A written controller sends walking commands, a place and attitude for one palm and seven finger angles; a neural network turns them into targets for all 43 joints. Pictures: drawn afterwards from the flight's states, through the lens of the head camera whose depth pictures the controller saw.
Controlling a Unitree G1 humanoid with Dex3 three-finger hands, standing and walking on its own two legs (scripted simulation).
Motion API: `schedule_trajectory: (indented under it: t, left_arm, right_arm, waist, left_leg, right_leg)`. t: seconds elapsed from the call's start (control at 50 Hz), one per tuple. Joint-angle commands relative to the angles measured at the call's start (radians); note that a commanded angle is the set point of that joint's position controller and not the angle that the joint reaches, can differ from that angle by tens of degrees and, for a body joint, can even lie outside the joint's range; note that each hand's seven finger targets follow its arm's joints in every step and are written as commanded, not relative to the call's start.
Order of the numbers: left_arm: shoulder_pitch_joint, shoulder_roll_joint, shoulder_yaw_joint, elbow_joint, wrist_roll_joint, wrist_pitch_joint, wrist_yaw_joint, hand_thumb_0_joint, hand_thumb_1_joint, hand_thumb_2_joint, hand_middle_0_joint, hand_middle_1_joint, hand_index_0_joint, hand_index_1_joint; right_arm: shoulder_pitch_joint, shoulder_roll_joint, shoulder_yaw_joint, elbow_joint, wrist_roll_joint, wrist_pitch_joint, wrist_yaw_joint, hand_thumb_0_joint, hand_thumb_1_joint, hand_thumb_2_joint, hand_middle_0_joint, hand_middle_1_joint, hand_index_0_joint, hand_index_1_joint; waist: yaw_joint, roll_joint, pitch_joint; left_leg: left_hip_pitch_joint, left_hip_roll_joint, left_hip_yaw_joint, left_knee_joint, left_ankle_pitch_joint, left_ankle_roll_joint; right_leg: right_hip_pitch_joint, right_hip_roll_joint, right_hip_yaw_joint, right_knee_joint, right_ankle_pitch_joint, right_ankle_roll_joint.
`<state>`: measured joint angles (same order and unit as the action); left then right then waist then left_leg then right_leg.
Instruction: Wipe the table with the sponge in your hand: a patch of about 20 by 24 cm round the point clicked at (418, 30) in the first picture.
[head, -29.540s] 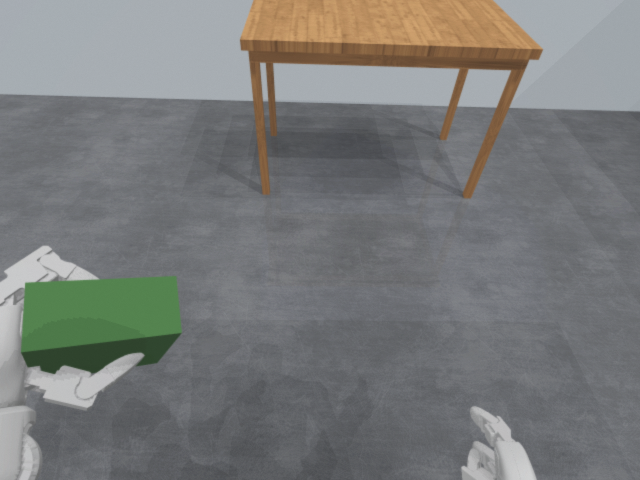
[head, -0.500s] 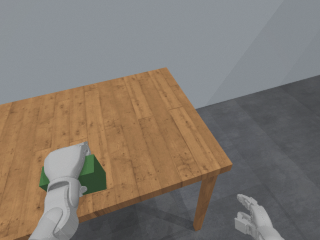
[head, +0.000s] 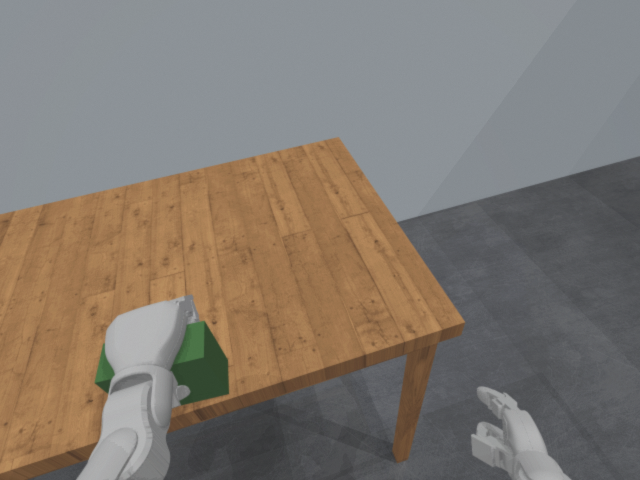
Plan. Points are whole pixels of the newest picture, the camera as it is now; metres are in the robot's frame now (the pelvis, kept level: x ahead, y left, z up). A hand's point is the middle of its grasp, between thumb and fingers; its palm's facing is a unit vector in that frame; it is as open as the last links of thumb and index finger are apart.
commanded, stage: slide across to the third lane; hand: left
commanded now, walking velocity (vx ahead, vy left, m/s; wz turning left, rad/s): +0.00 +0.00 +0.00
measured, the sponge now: (174, 375) +0.24 +0.25 +0.00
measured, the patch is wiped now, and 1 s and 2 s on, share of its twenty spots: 0.75 0.80 0.95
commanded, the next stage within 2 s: wipe forward along the third lane in 0.40 s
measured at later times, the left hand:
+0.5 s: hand (228, 333) +0.28 +0.17 +0.04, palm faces -0.01 -0.09 -1.00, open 9.3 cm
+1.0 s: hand (232, 314) +0.32 +0.18 +0.04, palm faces -0.07 -0.08 -0.99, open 9.3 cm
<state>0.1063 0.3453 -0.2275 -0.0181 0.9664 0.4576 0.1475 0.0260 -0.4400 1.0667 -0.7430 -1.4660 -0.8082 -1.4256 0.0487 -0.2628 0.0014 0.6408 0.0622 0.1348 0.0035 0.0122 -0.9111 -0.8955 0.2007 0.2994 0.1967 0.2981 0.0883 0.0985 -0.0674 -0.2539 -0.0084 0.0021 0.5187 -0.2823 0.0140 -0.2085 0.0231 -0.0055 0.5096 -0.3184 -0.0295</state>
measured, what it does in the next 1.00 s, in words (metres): stands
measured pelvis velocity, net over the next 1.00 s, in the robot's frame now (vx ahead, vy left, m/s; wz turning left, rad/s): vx -0.02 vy -0.04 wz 0.00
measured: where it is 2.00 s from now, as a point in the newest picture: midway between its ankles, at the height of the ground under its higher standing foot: outside the picture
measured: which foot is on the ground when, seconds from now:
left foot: down 0.00-1.00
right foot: down 0.00-1.00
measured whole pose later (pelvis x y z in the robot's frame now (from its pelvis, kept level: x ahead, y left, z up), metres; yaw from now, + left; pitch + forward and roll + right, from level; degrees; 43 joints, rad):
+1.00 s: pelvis -0.02 -0.04 +0.00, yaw +0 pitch +3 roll +1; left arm -0.34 0.26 -0.26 0.49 0.97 0.44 0.14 0.00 -0.52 1.10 -0.84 -1.39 -0.89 -1.35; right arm 0.06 -0.27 0.01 0.70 0.08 0.16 -0.04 0.01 -0.91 -0.90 0.20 0.30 0.20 0.30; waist 0.06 0.08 -0.10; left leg -0.33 0.03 -0.02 0.52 -0.25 0.00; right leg -0.30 0.06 -0.02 0.55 -0.30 -0.08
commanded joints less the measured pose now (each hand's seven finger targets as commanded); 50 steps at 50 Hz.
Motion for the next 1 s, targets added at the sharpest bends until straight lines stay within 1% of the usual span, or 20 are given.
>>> schedule_trajectory:
  t: [0.0, 0.04, 0.1, 0.14, 0.18, 0.34, 0.36, 0.48, 0.54, 0.56, 0.6, 0.64, 0.68, 0.74, 0.76, 0.8, 0.84, 0.9, 0.94, 0.98]
  left_arm:
    - [-0.236, 0.015, -0.020, -0.124, -0.013, -0.032, 0.011, 0.000, 0.100, 1.300, -1.200, -1.600, -1.200, -1.600]
    - [-0.286, 0.038, -0.002, -0.108, -0.011, -0.033, 0.017, 0.000, 0.100, 1.300, -1.200, -1.600, -1.200, -1.600]
    - [-0.362, -0.033, -0.073, -0.049, -0.007, -0.039, 0.020, 0.000, 0.100, 1.300, -1.200, -1.600, -1.200, -1.600]
    - [-0.357, -0.012, -0.047, -0.037, -0.009, -0.041, 0.023, 0.000, 0.100, 1.300, -1.200, -1.600, -1.200, -1.600]
    - [-0.423, -0.071, -0.118, -0.017, -0.008, -0.045, 0.018, 0.000, 0.100, 1.300, -1.200, -1.600, -1.200, -1.600]
    - [-0.523, -0.094, -0.142, 0.053, 0.009, -0.045, 0.033, 0.000, 0.100, 1.300, -1.200, -1.600, -1.200, -1.600]
    - [-0.529, -0.139, -0.182, 0.063, 0.004, -0.041, 0.035, 0.000, 0.100, 1.300, -1.200, -1.600, -1.200, -1.600]
    - [-0.471, -0.088, -0.101, 0.112, 0.011, 0.014, 0.081, 0.000, 0.100, 1.300, -1.200, -1.600, -1.200, -1.600]
    - [-0.521, -0.001, -0.016, 0.185, 0.011, 0.059, 0.095, 0.000, 0.100, 1.300, -1.200, -1.600, -1.200, -1.600]
    - [-0.543, -0.056, -0.068, 0.187, 0.005, 0.070, 0.093, 0.000, 0.100, 1.300, -1.200, -1.600, -1.200, -1.600]
    - [-0.582, -0.040, -0.066, 0.229, 0.009, 0.085, 0.085, 0.000, 0.100, 1.300, -1.200, -1.600, -1.200, -1.600]
    - [-0.591, 0.049, 0.008, 0.259, 0.019, 0.091, 0.078, 0.000, 0.100, 1.300, -1.200, -1.600, -1.200, -1.600]
    - [-0.611, 0.017, -0.029, 0.295, 0.023, 0.094, 0.063, 0.000, 0.100, 1.300, -1.200, -1.600, -1.200, -1.600]
    - [-0.636, 0.077, 0.021, 0.354, 0.042, 0.077, 0.048, 0.000, 0.100, 1.300, -1.200, -1.600, -1.200, -1.600]
    - [-0.649, 0.027, -0.026, 0.357, 0.037, 0.066, 0.042, 0.000, 0.100, 1.300, -1.200, -1.600, -1.200, -1.600]
    - [-0.667, 0.043, -0.008, 0.395, 0.035, 0.045, 0.037, 0.000, 0.100, 1.300, -1.200, -1.600, -1.200, -1.600]
    - [-0.638, 0.120, 0.075, 0.424, 0.037, 0.022, 0.040, 0.000, 0.100, 1.300, -1.200, -1.600, -1.200, -1.600]
    - [-0.675, 0.053, 0.015, 0.444, 0.031, -0.007, 0.042, 0.000, 0.100, 1.300, -1.200, -1.600, -1.200, -1.600]
    - [-0.685, 0.131, 0.084, 0.480, 0.039, -0.022, 0.048, 0.000, 0.100, 1.300, -1.200, -1.600, -1.200, -1.600]
    - [-0.735, 0.134, 0.074, 0.508, 0.043, -0.035, 0.055, 0.000, 0.100, 1.300, -1.200, -1.600, -1.200, -1.600]
  right_arm:
    - [-0.208, -0.091, -0.030, -0.165, 0.007, -0.057, -0.005, 0.000, -0.900, -0.900, 0.200, 0.300, 0.200, 0.300]
    - [-0.225, -0.093, -0.027, -0.161, 0.009, -0.059, -0.008, 0.000, -0.900, -0.900, 0.200, 0.300, 0.200, 0.300]
    - [-0.218, -0.085, -0.024, -0.147, 0.013, -0.065, -0.010, 0.000, -0.900, -0.900, 0.200, 0.300, 0.200, 0.300]
    - [-0.226, -0.089, -0.026, -0.147, 0.013, -0.067, -0.008, 0.000, -0.900, -0.900, 0.200, 0.300, 0.200, 0.300]
    - [-0.220, -0.081, -0.022, -0.144, 0.016, -0.068, -0.008, 0.000, -0.900, -0.900, 0.200, 0.300, 0.200, 0.300]
    - [-0.231, -0.082, -0.027, -0.129, 0.019, -0.060, 0.003, 0.000, -0.900, -0.900, 0.200, 0.300, 0.200, 0.300]
    - [-0.228, -0.074, -0.024, -0.134, 0.021, -0.061, 0.006, 0.000, -0.900, -0.900, 0.200, 0.300, 0.200, 0.300]
    - [-0.249, -0.077, -0.029, -0.127, 0.017, -0.031, 0.027, 0.000, -0.900, -0.900, 0.200, 0.300, 0.200, 0.300]
    - [-0.267, -0.094, -0.023, -0.105, 0.021, -0.011, 0.015, 0.000, -0.900, -0.900, 0.200, 0.300, 0.200, 0.300]
    - [-0.262, -0.084, -0.017, -0.114, 0.023, -0.012, 0.011, 0.000, -0.900, -0.900, 0.200, 0.300, 0.200, 0.300]
    - [-0.265, -0.086, -0.015, -0.107, 0.028, -0.010, 0.002, 0.000, -0.900, -0.900, 0.200, 0.300, 0.200, 0.300]
    - [-0.261, -0.098, -0.013, -0.099, 0.025, -0.004, -0.009, 0.000, -0.900, -0.900, 0.200, 0.300, 0.200, 0.300]
    - [-0.240, -0.092, -0.008, -0.100, 0.029, -0.004, -0.019, 0.000, -0.900, -0.900, 0.200, 0.300, 0.200, 0.300]
    - [-0.222, -0.103, -0.007, -0.091, 0.025, -0.002, -0.031, 0.000, -0.900, -0.900, 0.200, 0.300, 0.200, 0.300]
    - [-0.207, -0.098, -0.006, -0.097, 0.025, -0.004, -0.034, 0.000, -0.900, -0.900, 0.200, 0.300, 0.200, 0.300]
    - [-0.189, -0.102, -0.008, -0.093, 0.025, -0.008, -0.040, 0.000, -0.900, -0.900, 0.200, 0.300, 0.200, 0.300]
    - [-0.180, -0.111, -0.013, -0.092, 0.020, -0.009, -0.046, 0.000, -0.900, -0.900, 0.200, 0.300, 0.200, 0.300]
    - [-0.152, -0.107, -0.016, -0.097, 0.020, -0.016, -0.051, 0.000, -0.900, -0.900, 0.200, 0.300, 0.200, 0.300]
    - [-0.148, -0.115, -0.018, -0.086, 0.018, -0.016, -0.054, 0.000, -0.900, -0.900, 0.200, 0.300, 0.200, 0.300]
    - [-0.122, -0.116, -0.021, -0.079, 0.018, -0.018, -0.059, 0.000, -0.900, -0.900, 0.200, 0.300, 0.200, 0.300]
  waist:
    - [-0.022, -0.154, -0.115]
    - [-0.019, -0.139, -0.111]
    - [-0.034, -0.132, -0.108]
    - [-0.023, -0.130, -0.122]
    - [-0.041, -0.149, -0.128]
    - [-0.032, -0.139, -0.157]
    - [-0.037, -0.151, -0.157]
    - [0.000, -0.176, -0.196]
    - [-0.003, -0.203, -0.146]
    - [-0.014, -0.203, -0.145]
    - [-0.021, -0.198, -0.120]
    - [-0.011, -0.181, -0.124]
    - [-0.026, -0.174, -0.131]
    - [-0.025, -0.157, -0.129]
    - [-0.038, -0.167, -0.147]
    - [-0.042, -0.185, -0.146]
    - [-0.023, -0.201, -0.164]
    - [-0.051, -0.213, -0.151]
    - [-0.039, -0.206, -0.143]
    - [-0.061, -0.220, -0.130]
  left_leg:
    - [0.078, -0.018, -0.039, -0.055, 0.221, 0.045]
    - [0.085, -0.015, -0.044, -0.066, 0.197, 0.044]
    - [0.087, -0.018, -0.042, -0.062, 0.180, 0.044]
    - [0.089, -0.017, -0.046, -0.067, 0.175, 0.042]
    - [0.087, -0.020, -0.042, -0.059, 0.165, 0.045]
    - [0.090, -0.016, -0.047, -0.064, 0.153, 0.038]
    - [0.085, -0.020, -0.043, -0.056, 0.159, 0.041]
    - [0.064, -0.022, -0.023, -0.044, 0.223, 0.033]
    - [0.032, -0.022, -0.014, -0.059, 0.176, 0.028]
    - [0.027, -0.026, -0.002, -0.057, 0.171, 0.035]
    - [0.023, -0.028, -0.001, -0.060, 0.145, 0.036]
    - [0.019, -0.032, -0.008, -0.064, 0.138, 0.036]
    - [0.014, -0.037, 0.005, -0.054, 0.139, 0.038]
    - [-0.001, -0.040, -0.004, -0.053, 0.132, 0.035]
    - [-0.003, -0.042, 0.004, -0.045, 0.130, 0.038]
    - [-0.024, -0.041, 0.006, -0.038, 0.119, 0.037]
    - [-0.043, -0.042, -0.004, -0.036, 0.126, 0.035]
    - [-0.059, -0.039, 0.009, -0.024, 0.111, 0.037]
    - [-0.077, -0.038, 0.001, -0.027, 0.099, 0.036]
    - [-0.087, -0.037, 0.008, -0.016, 0.083, 0.040]
  right_leg:
    - [-0.009, 0.018, 0.027, -0.070, 0.271, -0.036]
    - [-0.020, 0.023, 0.040, -0.078, 0.227, -0.042]
    - [-0.041, 0.020, 0.015, -0.075, 0.209, -0.040]
    - [-0.034, 0.024, 0.029, -0.079, 0.198, -0.044]
    - [-0.043, 0.017, 0.009, -0.078, 0.195, -0.037]
    - [-0.056, 0.020, 0.007, -0.067, 0.166, -0.045]
    - [-0.049, 0.017, -0.006, -0.063, 0.179, -0.041]
    - [0.015, 0.012, 0.010, -0.049, 0.299, -0.044]
    - [0.007, 0.010, 0.048, -0.076, 0.264, -0.039]
    - [0.012, 0.004, 0.029, -0.074, 0.269, -0.031]
    - [-0.010, 0.002, 0.035, -0.089, 0.233, -0.028]
    - [-0.005, 0.005, 0.063, -0.098, 0.221, -0.033]
    - [-0.002, 0.000, 0.055, -0.089, 0.241, -0.026]
    - [-0.018, 0.005, 0.082, -0.093, 0.230, -0.034]
    - [-0.009, 0.000, 0.067, -0.083, 0.240, -0.027]
    - [-0.015, -0.001, 0.075, -0.085, 0.243, -0.024]
    - [-0.001, 0.002, 0.101, -0.084, 0.261, -0.028]
    - [-0.023, -0.004, 0.086, -0.081, 0.269, -0.017]
    - [-0.035, -0.002, 0.112, -0.092, 0.242, -0.022]
    - [-0.052, -0.006, 0.100, -0.089, 0.222, -0.012]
